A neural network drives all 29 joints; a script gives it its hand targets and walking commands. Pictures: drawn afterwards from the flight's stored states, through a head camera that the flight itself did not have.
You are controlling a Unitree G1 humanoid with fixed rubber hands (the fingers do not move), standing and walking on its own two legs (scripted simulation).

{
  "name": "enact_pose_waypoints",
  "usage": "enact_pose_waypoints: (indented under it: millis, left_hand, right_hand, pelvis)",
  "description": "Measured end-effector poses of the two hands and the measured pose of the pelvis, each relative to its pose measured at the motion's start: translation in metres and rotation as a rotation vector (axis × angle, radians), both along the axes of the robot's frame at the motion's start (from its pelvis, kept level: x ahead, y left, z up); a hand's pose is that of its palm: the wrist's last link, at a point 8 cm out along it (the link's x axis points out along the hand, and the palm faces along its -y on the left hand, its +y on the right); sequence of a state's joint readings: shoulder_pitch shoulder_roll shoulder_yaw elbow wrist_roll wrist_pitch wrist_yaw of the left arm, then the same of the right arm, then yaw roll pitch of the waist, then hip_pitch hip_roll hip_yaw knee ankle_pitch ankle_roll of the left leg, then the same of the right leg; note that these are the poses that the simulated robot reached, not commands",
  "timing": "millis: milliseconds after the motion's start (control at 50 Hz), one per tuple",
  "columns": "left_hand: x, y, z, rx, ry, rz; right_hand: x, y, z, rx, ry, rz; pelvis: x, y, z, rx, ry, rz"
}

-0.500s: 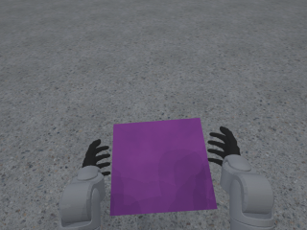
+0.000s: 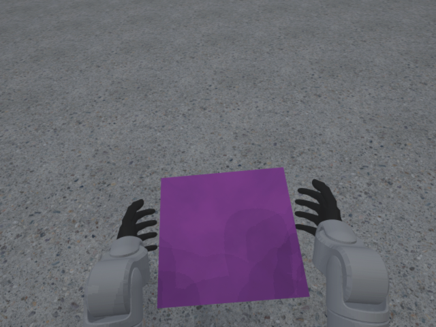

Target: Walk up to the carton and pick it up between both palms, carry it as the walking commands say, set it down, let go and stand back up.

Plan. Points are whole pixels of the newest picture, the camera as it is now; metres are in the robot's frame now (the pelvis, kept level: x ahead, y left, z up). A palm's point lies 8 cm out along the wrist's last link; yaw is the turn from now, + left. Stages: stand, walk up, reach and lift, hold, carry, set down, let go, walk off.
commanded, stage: carry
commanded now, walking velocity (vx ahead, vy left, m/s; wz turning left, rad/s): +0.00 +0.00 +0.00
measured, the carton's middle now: (228, 239) +0.31 -0.01 -0.01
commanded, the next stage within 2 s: hold in 1.08 s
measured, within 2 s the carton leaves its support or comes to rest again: neither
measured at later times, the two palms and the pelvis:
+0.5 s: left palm (130, 245) +0.25 +0.15 +0.09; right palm (327, 226) +0.26 -0.16 +0.11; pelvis +0.00 +0.00 +0.00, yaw +0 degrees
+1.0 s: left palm (131, 248) +0.25 +0.15 +0.08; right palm (327, 227) +0.26 -0.16 +0.11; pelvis +0.00 +0.00 +0.00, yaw +0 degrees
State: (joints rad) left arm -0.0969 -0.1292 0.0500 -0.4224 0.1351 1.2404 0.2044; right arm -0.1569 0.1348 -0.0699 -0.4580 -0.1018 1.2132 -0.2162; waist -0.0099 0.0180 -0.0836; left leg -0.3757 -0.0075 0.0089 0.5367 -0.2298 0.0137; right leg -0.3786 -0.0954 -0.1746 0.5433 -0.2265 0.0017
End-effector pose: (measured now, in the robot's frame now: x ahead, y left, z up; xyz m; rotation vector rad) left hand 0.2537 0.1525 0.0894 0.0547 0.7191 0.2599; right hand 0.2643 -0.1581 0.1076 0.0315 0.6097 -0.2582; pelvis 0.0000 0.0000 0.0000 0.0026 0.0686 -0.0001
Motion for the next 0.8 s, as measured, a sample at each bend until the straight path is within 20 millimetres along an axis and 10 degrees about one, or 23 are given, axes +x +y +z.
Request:
enact_pose_waypoints:
  millis: [800]
  left_hand:
    - [-0.0037,-0.0019,0.0013,-0.003,-0.007,0.000]
  right_hand:
    - [-0.0028,-0.0017,0.0034,-0.002,-0.019,0.002]
  pelvis:
    - [-0.0029,-0.0020,-0.0002,0.002,-0.006,0.000]
